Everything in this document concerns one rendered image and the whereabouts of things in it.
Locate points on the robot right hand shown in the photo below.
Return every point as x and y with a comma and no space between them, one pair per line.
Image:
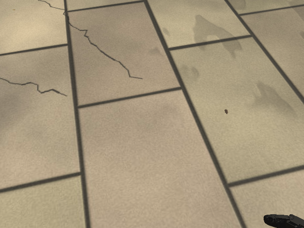
284,221

